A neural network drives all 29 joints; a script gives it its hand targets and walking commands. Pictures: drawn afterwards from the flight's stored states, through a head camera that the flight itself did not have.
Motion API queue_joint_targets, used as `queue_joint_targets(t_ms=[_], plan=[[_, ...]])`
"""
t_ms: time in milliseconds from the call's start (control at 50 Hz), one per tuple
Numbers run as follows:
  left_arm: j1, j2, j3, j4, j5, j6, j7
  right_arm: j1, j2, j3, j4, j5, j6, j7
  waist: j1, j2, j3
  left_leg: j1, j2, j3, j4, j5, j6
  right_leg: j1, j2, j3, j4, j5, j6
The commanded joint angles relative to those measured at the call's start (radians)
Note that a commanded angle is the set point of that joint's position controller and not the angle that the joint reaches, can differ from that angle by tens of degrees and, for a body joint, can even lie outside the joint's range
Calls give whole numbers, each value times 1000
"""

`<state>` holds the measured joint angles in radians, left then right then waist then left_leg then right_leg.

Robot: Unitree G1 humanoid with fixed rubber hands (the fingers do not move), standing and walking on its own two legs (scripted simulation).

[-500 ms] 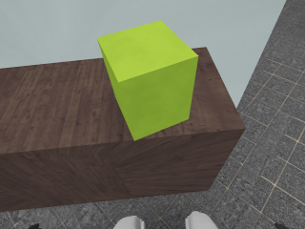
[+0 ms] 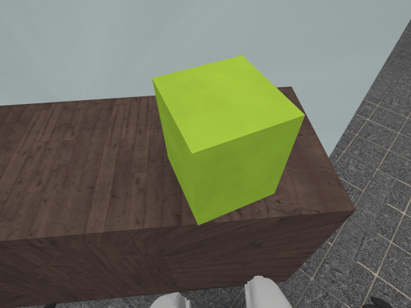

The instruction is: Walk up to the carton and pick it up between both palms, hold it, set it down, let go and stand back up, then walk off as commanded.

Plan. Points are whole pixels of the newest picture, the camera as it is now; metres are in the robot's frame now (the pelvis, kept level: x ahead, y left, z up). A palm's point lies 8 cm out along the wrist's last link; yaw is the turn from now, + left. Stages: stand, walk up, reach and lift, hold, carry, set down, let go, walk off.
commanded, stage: walk up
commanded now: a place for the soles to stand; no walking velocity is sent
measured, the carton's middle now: (219, 142) +0.43 -0.01 +0.07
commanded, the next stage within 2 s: reach and lift in 1.54 s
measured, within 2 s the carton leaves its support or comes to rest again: neither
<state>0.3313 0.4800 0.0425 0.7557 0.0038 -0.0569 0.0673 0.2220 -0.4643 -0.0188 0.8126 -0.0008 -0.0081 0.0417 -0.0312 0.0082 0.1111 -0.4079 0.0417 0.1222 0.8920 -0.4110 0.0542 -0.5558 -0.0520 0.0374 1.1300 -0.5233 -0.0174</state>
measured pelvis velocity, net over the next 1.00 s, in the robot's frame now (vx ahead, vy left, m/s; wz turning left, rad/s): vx -0.03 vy -0.05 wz -0.04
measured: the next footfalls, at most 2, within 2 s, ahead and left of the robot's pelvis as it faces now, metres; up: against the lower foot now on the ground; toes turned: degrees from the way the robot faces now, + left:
right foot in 0.14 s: +0.07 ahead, -0.19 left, +0.00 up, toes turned -3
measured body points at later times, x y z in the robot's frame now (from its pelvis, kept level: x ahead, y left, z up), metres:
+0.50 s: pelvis +0.00 -0.04 -0.01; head +0.03 -0.05 +0.43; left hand +0.11 +0.30 -0.09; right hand +0.09 -0.37 -0.13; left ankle +0.03 +0.08 -0.69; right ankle +0.06 -0.17 -0.69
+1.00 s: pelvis -0.03 -0.05 -0.02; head +0.00 -0.06 +0.43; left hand +0.09 +0.30 -0.09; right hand +0.06 -0.38 -0.13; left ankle +0.01 +0.06 -0.69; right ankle +0.04 -0.18 -0.69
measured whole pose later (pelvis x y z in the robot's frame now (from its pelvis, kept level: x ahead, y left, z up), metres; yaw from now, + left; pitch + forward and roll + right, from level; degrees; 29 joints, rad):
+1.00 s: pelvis -0.03 -0.05 -0.02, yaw -2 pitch -5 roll +1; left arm 0.26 0.47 0.04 0.76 0.00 -0.05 0.06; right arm 0.17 -0.46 -0.02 0.85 0.00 0.01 0.04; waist -0.03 0.02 0.14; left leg -0.42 0.05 0.11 1.01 -0.50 0.02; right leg -0.51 -0.03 0.03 1.02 -0.43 -0.01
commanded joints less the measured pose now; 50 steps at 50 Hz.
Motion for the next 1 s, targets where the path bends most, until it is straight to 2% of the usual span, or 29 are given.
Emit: queue_joint_targets(t_ms=[0,60,100,120,140,160,180,280,320,340,360,420,460,480,500,520,560,600,620,660,680,720,780,800,820,840,860,940,980], plan=[[22,186,62,26,-9,2,-2,-34,-232,-109,-62,-15,-31,-32,-2,145,-83,65,258,-310,-380,283,106,-5,-9,-76,-117,121,-24],[77,175,62,47,-8,-9,5,-122,-224,-102,-88,-6,-9,-29,38,135,-133,-17,225,-218,-260,313,121,189,21,-123,-290,259,-32],[107,193,70,62,0,-22,14,-133,-170,-81,-96,4,2,-27,65,65,-152,-52,179,-173,-109,313,78,263,42,-80,-400,342,-41],[90,224,76,50,10,-27,16,-95,-144,-73,-96,7,8,-28,53,-38,-155,-94,139,-144,-20,218,43,277,-8,57,-456,406,-58],[57,281,85,25,21,-32,18,-74,-124,-67,-103,8,15,-28,34,-158,-130,-166,46,-91,112,83,-3,261,-148,340,-554,408,-120],[22,331,89,7,9,-29,16,-78,-146,-77,-106,4,26,-31,44,-200,-135,-154,-14,-115,191,-202,-19,196,-305,559,-644,397,-247],[-37,343,88,-6,8,-30,15,-68,-184,-90,-84,0,32,-33,34,-199,-121,-114,10,-152,228,-250,-28,149,-320,580,-635,329,-284],[-124,248,60,-27,11,-9,8,24,-179,-112,-22,-6,13,-18,-41,-183,-77,101,1,-116,-64,-53,7,-51,-152,314,-487,259,-170],[-118,170,44,-38,-2,-3,7,37,-234,-122,-24,-20,-3,-26,-40,55,-129,162,182,-379,-334,17,69,-110,1,82,-162,284,-64],[-113,159,43,-40,-3,0,13,-11,-266,-119,-42,-16,-9,-29,-24,110,-117,127,320,-500,-412,94,133,-122,54,-37,-67,61,-28],[-115,191,55,-31,2,2,16,-45,-286,-122,-47,-19,-10,-30,-25,106,-97,56,377,-556,-439,95,185,-87,32,-27,-15,-61,-24],[-37,200,70,16,-5,-10,-3,-163,-240,-99,-64,-20,-13,-35,48,53,-72,-99,284,-367,-319,195,163,139,33,-66,-161,95,-41],[3,207,76,25,-1,-26,-2,-161,-186,-81,-70,-10,-6,-32,66,-19,-124,-126,148,-192,-128,294,53,260,3,27,-344,382,-70],[1,243,85,19,3,-29,-1,-140,-166,-79,-76,-3,1,-32,52,-104,-146,-140,61,-112,18,225,-3,267,-95,231,-432,453,-117],[-3,286,90,13,3,-28,1,-123,-159,-80,-79,0,10,-34,48,-147,-167,-125,-4,-91,142,52,-22,233,-211,447,-516,479,-211],[-39,315,88,2,0,-24,4,-110,-166,-87,-75,-1,19,-35,42,-183,-162,-113,-16,-113,169,-175,-21,194,-277,524,-558,451,-273],[-111,300,78,-8,9,-18,10,-82,-175,-96,-52,-5,21,-28,13,-186,-99,-57,0,-130,129,-167,-14,86,-242,466,-556,306,-255],[-155,260,64,-22,11,-8,7,-26,-186,-110,-22,-7,11,-22,-25,-168,-75,63,2,-128,2,-64,8,-43,-177,362,-504,215,-194],[-165,230,55,-28,7,-3,4,10,-201,-115,-12,-14,6,-22,-46,-108,-77,97,40,-199,-124,-70,30,-86,-117,282,-423,206,-149],[-178,163,43,-33,2,4,6,-12,-245,-113,-15,-16,-4,-27,-40,107,-55,31,254,-455,-445,-202,107,-93,55,-25,-114,115,-48],[-156,190,55,-26,4,7,7,-67,-270,-114,-25,-23,-6,-28,-20,112,-19,-39,346,-549,-497,-171,169,-75,51,-48,-34,-22,-28],[-87,213,70,6,-2,3,-2,-146,-274,-109,-34,-25,-10,-32,24,94,-9,-139,342,-499,-460,-161,201,54,31,-54,-48,-11,-32],[4,207,85,39,4,-16,-13,-205,-209,-87,-58,-24,-5,-31,81,66,-65,-224,213,-292,-282,-31,95,252,42,-43,-246,119,-62],[4,219,87,35,7,-21,-11,-179,-185,-82,-56,-21,1,-31,73,-30,-72,-217,128,-204,-154,-49,43,244,-7,82,-402,149,-80],[-1,267,95,30,14,-27,-8,-148,-160,-79,-64,-21,10,-29,52,-157,-87,-233,36,-122,9,-131,-4,223,-130,358,-563,25,-135],[-14,318,101,22,14,-27,-6,-143,-171,-85,-65,-19,19,-31,62,-204,-99,-199,-15,-116,151,-210,-15,154,-237,585,-691,-94,-214],[-66,343,103,6,17,-26,-1,-132,-195,-94,-57,-20,25,-29,55,-191,-69,-184,-1,-148,211,-214,-19,95,-272,627,-721,-182,-252],[-161,281,83,-17,22,-13,-1,-19,-197,-118,-3,-18,17,-14,-11,-181,-37,17,-5,-108,99,-93,-6,-61,-195,422,-622,-122,-201],[-173,244,71,-28,17,-7,-3,39,-201,-123,8,-24,7,-15,-45,-133,-78,108,11,-165,-64,-115,22,-94,-141,322,-477,-8,-155]])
